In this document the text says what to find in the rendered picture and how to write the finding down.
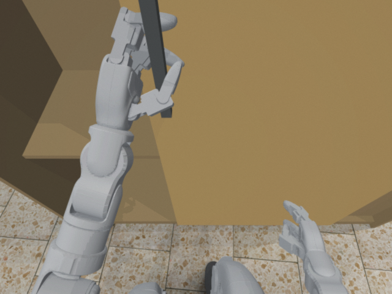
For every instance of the left robot hand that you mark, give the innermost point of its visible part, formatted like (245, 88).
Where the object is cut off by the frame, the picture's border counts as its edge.
(119, 77)

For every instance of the right robot hand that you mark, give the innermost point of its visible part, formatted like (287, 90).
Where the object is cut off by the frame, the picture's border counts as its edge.
(300, 240)

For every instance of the robot left upper arm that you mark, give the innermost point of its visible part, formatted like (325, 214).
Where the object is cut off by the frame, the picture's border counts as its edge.
(59, 285)

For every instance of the right robot thigh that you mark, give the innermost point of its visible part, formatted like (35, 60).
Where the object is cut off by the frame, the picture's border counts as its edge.
(231, 277)

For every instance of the robot thigh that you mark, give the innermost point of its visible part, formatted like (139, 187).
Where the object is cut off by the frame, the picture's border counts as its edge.
(147, 288)
(231, 277)

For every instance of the handle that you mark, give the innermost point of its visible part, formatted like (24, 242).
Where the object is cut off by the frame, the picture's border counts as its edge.
(153, 32)

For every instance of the wardrobe door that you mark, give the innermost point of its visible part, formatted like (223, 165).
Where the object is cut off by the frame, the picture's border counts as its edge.
(277, 100)
(375, 207)

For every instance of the robot right forearm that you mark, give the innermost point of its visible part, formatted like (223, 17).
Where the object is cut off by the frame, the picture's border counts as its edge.
(321, 275)

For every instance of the robot left forearm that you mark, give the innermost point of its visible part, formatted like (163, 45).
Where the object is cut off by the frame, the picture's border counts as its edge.
(80, 246)

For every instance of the left robot thigh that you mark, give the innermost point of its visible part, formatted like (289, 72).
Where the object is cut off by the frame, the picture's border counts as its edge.
(147, 288)

